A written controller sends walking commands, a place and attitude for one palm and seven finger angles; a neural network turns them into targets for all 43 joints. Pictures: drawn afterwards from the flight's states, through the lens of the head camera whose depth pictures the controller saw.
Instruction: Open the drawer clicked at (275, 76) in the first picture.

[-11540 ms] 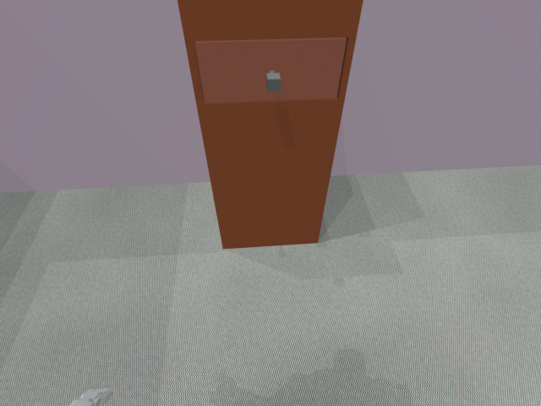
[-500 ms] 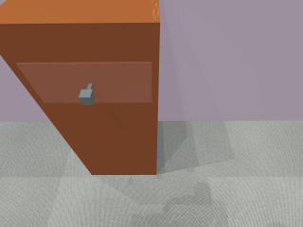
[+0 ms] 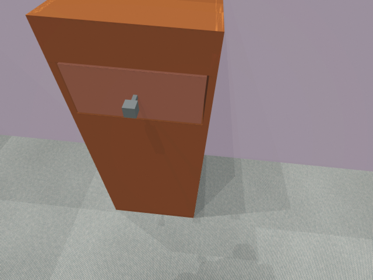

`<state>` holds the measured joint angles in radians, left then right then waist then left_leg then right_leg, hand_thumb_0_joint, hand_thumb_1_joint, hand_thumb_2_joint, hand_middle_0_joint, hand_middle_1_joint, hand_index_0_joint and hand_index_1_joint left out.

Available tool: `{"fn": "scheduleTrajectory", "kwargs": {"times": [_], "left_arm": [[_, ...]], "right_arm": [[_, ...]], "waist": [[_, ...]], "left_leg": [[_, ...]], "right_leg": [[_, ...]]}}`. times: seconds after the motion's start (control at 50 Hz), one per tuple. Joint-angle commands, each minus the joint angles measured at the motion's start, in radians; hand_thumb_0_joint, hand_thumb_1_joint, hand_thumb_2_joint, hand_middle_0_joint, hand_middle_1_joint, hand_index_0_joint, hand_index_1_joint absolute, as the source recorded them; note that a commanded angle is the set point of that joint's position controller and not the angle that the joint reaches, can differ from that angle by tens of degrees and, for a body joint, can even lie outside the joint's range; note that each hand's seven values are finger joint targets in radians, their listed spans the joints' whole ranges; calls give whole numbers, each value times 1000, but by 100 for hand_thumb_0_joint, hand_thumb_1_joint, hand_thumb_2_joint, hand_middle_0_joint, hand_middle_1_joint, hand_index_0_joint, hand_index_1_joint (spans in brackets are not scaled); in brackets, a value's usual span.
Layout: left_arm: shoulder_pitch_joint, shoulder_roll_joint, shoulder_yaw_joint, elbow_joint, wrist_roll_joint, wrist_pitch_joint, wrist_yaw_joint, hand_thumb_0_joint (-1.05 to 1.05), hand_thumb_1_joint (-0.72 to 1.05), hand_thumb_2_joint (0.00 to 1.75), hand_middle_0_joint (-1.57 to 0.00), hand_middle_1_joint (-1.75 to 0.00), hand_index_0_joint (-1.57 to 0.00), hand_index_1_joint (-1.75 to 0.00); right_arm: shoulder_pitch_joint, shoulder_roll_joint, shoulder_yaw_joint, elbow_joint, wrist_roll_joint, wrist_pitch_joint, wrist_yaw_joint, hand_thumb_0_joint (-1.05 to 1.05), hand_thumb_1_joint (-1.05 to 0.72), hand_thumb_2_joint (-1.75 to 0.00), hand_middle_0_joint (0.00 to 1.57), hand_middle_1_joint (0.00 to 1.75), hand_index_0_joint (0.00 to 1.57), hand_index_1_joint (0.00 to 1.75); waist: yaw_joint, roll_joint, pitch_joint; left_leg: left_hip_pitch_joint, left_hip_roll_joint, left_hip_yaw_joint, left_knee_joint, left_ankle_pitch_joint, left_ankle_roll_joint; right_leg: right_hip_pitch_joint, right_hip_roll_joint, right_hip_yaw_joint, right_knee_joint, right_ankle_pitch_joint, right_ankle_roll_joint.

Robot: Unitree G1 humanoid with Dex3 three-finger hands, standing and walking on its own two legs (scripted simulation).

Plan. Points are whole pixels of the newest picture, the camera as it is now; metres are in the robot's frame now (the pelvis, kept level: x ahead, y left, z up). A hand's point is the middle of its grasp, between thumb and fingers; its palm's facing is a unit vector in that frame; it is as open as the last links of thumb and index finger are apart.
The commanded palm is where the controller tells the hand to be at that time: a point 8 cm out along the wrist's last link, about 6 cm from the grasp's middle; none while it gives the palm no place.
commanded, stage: come to a stop and stand still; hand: left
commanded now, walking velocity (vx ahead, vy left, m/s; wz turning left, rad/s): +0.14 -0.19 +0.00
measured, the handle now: (132, 104) +0.52 +0.20 +0.06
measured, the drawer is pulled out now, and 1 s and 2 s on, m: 0.00 0.00 0.00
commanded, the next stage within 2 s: look again from close up in 0.88 s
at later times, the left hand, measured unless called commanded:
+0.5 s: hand out of the picture +0.05 +0.15 -0.16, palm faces -0.04 -0.97 -0.26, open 7.3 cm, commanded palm none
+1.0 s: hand out of the picture +0.04 +0.14 -0.16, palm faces +0.00 -0.97 -0.22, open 7.3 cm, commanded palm none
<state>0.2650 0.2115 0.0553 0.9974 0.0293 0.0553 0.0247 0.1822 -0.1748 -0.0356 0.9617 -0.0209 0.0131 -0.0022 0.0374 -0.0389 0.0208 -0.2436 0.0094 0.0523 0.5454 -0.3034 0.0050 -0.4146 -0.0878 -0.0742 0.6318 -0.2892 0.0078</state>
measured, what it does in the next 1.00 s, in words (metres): steps on the spot: right foot, then left foot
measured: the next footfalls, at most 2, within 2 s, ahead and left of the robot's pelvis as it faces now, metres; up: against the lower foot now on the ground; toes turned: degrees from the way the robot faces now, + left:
right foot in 0.34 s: +0.03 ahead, -0.10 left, +0.00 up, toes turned -3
left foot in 0.58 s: +0.04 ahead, +0.08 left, +0.00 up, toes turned +2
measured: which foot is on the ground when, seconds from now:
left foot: down 0.00-0.34, up 0.36-0.56, down 0.58-1.00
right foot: up 0.00-0.32, down 0.34-1.00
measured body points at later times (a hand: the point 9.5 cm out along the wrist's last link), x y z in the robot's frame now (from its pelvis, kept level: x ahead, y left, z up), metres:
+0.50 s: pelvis +0.01 -0.02 +0.01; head +0.05 -0.05 +0.45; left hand +0.05 +0.20 -0.14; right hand -0.02 -0.23 -0.17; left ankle -0.01 +0.09 -0.71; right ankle -0.01 -0.10 -0.73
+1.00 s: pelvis +0.04 -0.04 +0.01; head +0.04 -0.06 +0.46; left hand +0.04 +0.19 -0.14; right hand +0.03 -0.25 -0.16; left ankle +0.01 +0.08 -0.73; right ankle -0.01 -0.10 -0.73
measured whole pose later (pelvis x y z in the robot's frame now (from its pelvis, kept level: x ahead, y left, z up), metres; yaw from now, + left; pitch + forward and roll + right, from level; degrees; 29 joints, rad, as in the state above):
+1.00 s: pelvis +0.04 -0.04 +0.01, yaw -2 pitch +0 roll +1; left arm 0.31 0.14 -0.02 1.11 0.01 -0.02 0.03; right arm 0.28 -0.16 0.03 1.13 -0.01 -0.02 -0.04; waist 0.00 0.03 0.00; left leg -0.14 0.00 0.08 0.43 -0.28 0.01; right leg -0.14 0.05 -0.05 0.46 -0.32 -0.08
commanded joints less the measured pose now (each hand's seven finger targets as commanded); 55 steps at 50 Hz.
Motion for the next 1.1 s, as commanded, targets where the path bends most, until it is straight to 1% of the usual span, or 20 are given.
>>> {"fn": "scheduleTrajectory", "kwargs": {"times": [0.0,0.04,0.08,0.16,0.24,0.28,0.3,0.32,0.34,0.36,0.38,0.4,0.44,0.48,0.52,0.56,0.58,0.62,0.86,1.08], "left_arm": [[-55,38,5,-83,3,-30,-11,0,90,90,-20,-30,-20,-30],[20,28,6,-38,4,-36,-26,0,90,90,-20,-30,-20,-30],[41,6,1,-16,4,-43,-31,0,90,90,-20,-30,-20,-30],[-18,-1,-10,-27,-2,-51,-27,0,90,90,-20,-30,-20,-30],[-16,-21,-21,-12,-16,-61,-17,0,90,90,-20,-30,-20,-30],[68,-19,-19,32,-16,-73,-13,0,90,90,-20,-30,-20,-30],[186,44,-22,109,-6,-88,37,0,90,90,-20,-30,-20,-30],[139,84,-33,65,-11,-99,31,0,90,90,-20,-30,-20,-30],[99,88,-41,47,-14,-109,18,0,90,90,-20,-30,-20,-30],[76,80,-39,40,-11,-116,19,0,90,90,-20,-30,-20,-30],[75,72,-28,32,-12,-124,25,0,90,90,-20,-30,-20,-30],[64,58,-29,31,-15,-126,31,0,90,90,-20,-30,-20,-30],[52,47,-30,24,-13,-123,36,0,90,90,-20,-30,-20,-30],[40,54,-34,22,-13,-111,32,0,90,90,-20,-30,-20,-30],[25,47,-40,31,-22,-98,28,0,90,90,-20,-30,-20,-30],[56,15,-42,32,-24,-87,26,0,90,90,-20,-30,-20,-30],[63,13,-42,35,-20,-85,28,0,90,90,-20,-30,-20,-30],[54,25,-44,43,-18,-84,24,0,90,90,-20,-30,-20,-30],[96,50,-48,70,-22,-102,22,0,90,90,-20,-30,-20,-30],[123,47,-51,92,-21,-98,23,0,90,90,-20,-30,-20,-30]], "right_arm": [[110,-145,-17,-17,-20,-12,-16,0,-90,-90,20,30,20,30],[63,-120,-7,-20,-13,-24,-22,0,-90,-90,20,30,20,30],[101,-104,-7,-5,-12,-38,-25,0,-90,-90,20,30,20,30],[223,-99,-1,44,-15,-47,-36,0,-90,-90,20,30,20,30],[235,-112,-2,76,-17,-40,-43,0,-90,-90,20,30,20,30],[234,-106,-1,92,-5,-37,-42,0,-90,-90,20,30,20,30],[44,-136,-6,38,24,-52,-28,0,-90,-90,20,30,20,30],[98,-24,16,-3,12,-33,-14,0,-90,-90,20,30,20,30],[122,-9,19,9,-6,-21,-4,0,-90,-90,20,30,20,30],[161,-7,17,27,-3,-22,2,0,-90,-90,20,30,20,30],[193,-18,17,43,-2,-25,1,0,-90,-90,20,30,20,30],[197,-24,17,46,3,-27,-4,0,-90,-90,20,30,20,30],[170,-4,23,38,9,-31,-11,0,-90,-90,20,30,20,30],[171,9,30,52,10,-35,-19,0,-90,-90,20,30,20,30],[220,1,31,89,7,-35,-24,0,-90,-90,20,30,20,30],[224,-43,28,95,-1,-44,-27,0,-90,-90,20,30,20,30],[205,-49,30,97,-1,-40,-30,0,-90,-90,20,30,20,30],[174,-40,38,100,0,-37,-31,0,-90,-90,20,30,20,30],[165,-75,46,135,5,-49,-39,0,-90,-90,20,30,20,30],[158,-63,47,163,8,-42,-41,0,-90,-90,20,30,20,30]], "waist": [[-49,218,95],[-11,189,91],[-23,150,71],[-71,152,45],[-70,178,-2],[-29,114,-61],[50,57,32],[-26,-103,66],[-31,-19,43],[-58,-32,-28],[-64,-130,-95],[-65,-148,-132],[-56,-76,-138],[-60,-38,-94],[-80,8,-22],[-54,128,41],[-44,100,72],[-44,96,113],[-45,21,-20],[-40,26,29]], "left_leg": [[-137,317,-393,-460,-343,178],[-127,254,-287,-411,-231,149],[-26,219,-217,-384,-86,143],[110,253,-228,-337,173,166],[150,254,-210,-230,492,164],[91,199,-156,-139,409,104],[-21,150,-31,70,233,18],[-133,45,-10,160,-136,-5],[-119,46,-11,206,-145,-7],[-123,34,-10,244,-128,-6],[-151,34,-20,285,-111,-1],[-160,43,-26,306,-114,2],[-133,43,-10,223,-127,-1],[-40,22,1,73,-72,-7],[77,28,-21,-88,63,-3],[45,125,-109,-125,239,39],[6,137,-108,-119,220,52],[-21,114,-109,-147,154,45],[102,99,-72,-150,278,28],[88,96,-57,-161,212,24]], "right_leg": [[-108,41,80,309,-135,-10],[-98,55,68,400,-68,-12],[-118,56,52,403,-31,-4],[-119,45,42,274,-99,0],[44,66,26,-16,-165,-4],[243,65,27,-249,64,-2],[201,-30,171,-317,304,-3],[147,-139,303,-393,154,-45],[158,-175,311,-389,146,-102],[218,-147,273,-371,203,-142],[313,-126,262,-320,406,-151],[371,-139,243,-283,552,-170],[402,-138,205,-236,716,-194],[332,-111,186,-213,669,-180],[200,-64,173,-200,377,-128],[160,11,139,-188,181,-74],[167,20,134,-213,138,-68],[168,11,147,-227,123,-71],[280,-26,167,-227,420,-70],[265,-31,181,-261,399,-63]]}}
